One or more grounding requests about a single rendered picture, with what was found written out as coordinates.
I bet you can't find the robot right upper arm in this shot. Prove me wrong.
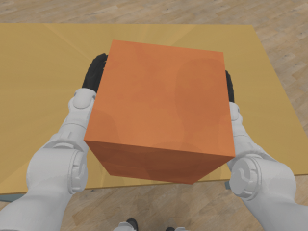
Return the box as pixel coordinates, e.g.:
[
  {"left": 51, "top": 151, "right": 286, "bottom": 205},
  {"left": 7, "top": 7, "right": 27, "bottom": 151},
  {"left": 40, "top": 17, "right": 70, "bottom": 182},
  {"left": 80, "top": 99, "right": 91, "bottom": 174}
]
[{"left": 229, "top": 156, "right": 308, "bottom": 231}]

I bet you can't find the right robot hand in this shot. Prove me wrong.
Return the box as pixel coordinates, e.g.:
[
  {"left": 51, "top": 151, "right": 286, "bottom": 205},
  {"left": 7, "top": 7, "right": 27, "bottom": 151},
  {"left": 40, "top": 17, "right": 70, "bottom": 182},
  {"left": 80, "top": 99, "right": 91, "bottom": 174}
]
[{"left": 225, "top": 70, "right": 235, "bottom": 103}]

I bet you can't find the left robot forearm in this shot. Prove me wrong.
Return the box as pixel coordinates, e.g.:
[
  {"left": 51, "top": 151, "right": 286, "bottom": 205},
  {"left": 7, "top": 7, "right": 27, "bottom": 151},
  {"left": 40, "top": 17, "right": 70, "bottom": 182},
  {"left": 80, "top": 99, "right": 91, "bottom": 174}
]
[{"left": 26, "top": 88, "right": 96, "bottom": 190}]

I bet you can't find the left robot hand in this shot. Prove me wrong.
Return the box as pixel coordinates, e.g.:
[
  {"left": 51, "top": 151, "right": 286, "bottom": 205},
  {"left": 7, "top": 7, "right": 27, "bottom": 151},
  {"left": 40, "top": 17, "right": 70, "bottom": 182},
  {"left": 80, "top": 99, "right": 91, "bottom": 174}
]
[{"left": 82, "top": 53, "right": 108, "bottom": 93}]

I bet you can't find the carton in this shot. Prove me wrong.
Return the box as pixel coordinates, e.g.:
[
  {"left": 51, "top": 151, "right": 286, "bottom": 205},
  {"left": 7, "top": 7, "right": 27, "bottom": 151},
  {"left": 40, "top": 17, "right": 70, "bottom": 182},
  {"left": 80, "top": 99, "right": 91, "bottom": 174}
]
[{"left": 84, "top": 39, "right": 236, "bottom": 185}]

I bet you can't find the right robot forearm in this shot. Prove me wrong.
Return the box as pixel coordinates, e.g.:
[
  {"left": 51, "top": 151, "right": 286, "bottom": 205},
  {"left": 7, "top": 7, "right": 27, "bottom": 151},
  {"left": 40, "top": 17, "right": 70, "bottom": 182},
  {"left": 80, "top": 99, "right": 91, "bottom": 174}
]
[{"left": 226, "top": 101, "right": 296, "bottom": 190}]

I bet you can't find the left robot foot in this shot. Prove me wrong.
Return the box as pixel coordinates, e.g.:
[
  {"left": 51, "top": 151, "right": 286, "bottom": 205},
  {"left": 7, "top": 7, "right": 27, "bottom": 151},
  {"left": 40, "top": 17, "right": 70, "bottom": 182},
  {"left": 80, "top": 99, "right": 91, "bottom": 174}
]
[{"left": 126, "top": 218, "right": 139, "bottom": 231}]

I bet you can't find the robot left upper arm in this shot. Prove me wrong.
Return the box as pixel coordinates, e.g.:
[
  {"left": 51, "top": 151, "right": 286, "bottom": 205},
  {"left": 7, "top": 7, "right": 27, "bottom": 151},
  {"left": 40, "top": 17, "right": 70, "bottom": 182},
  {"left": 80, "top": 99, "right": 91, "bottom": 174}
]
[{"left": 0, "top": 148, "right": 88, "bottom": 231}]

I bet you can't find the left robot shin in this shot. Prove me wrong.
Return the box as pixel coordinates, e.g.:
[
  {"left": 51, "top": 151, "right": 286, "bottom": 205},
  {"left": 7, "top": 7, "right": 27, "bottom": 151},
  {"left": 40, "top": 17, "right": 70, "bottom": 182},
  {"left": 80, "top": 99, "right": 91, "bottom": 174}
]
[{"left": 118, "top": 222, "right": 133, "bottom": 228}]

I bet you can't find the table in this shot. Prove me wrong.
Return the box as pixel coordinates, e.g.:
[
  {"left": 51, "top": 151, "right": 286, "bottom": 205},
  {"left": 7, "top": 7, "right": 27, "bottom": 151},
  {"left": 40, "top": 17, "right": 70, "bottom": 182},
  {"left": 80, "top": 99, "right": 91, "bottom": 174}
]
[{"left": 0, "top": 23, "right": 308, "bottom": 203}]

